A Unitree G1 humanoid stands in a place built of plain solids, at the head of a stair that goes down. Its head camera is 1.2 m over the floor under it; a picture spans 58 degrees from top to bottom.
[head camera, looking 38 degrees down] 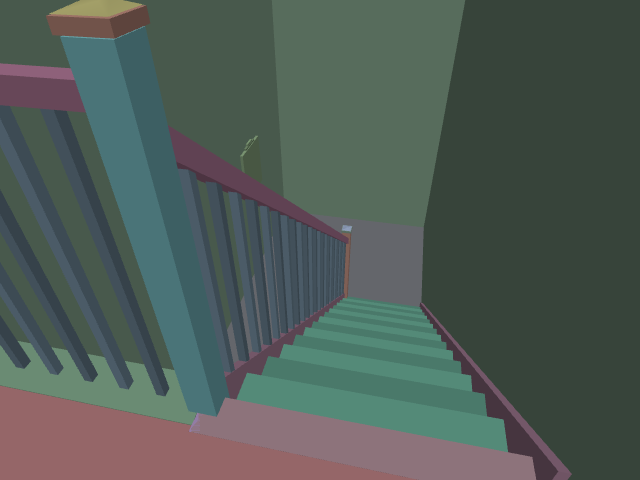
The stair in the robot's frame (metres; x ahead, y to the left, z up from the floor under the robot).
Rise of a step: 0.19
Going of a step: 0.22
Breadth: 0.92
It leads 12 degrees to the right of straight ahead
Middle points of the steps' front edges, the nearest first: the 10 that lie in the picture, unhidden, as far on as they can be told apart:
0.66 -0.15 0.00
0.88 -0.18 -0.19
1.10 -0.22 -0.38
1.32 -0.27 -0.57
1.54 -0.31 -0.76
1.75 -0.36 -0.95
1.97 -0.40 -1.14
2.19 -0.45 -1.33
2.41 -0.49 -1.52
2.63 -0.54 -1.71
